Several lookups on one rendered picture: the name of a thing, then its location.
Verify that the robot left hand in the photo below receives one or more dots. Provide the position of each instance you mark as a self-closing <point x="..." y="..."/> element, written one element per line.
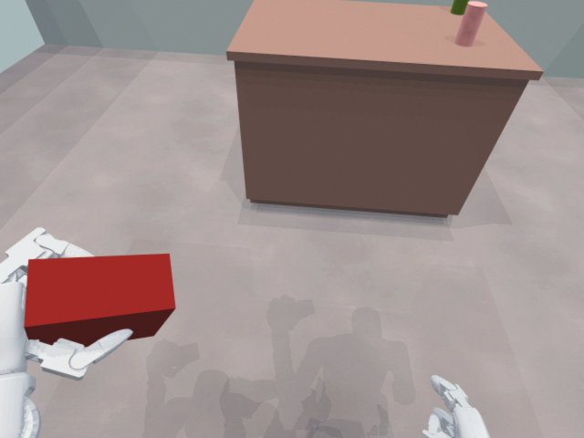
<point x="64" y="358"/>

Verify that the sponge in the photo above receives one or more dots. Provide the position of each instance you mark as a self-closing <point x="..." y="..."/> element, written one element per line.
<point x="84" y="299"/>

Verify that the table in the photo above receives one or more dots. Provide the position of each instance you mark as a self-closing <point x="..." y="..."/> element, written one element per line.
<point x="370" y="107"/>

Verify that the robot right hand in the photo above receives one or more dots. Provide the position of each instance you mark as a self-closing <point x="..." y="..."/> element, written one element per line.
<point x="466" y="421"/>

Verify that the robot left forearm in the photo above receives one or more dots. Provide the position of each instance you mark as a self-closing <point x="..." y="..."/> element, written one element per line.
<point x="19" y="417"/>

